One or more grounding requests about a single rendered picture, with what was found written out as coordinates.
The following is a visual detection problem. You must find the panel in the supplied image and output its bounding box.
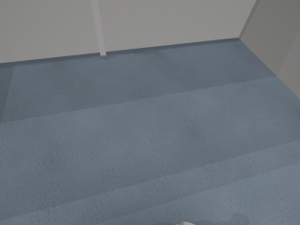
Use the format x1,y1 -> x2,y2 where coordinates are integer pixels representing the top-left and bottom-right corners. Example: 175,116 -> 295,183
90,0 -> 106,56

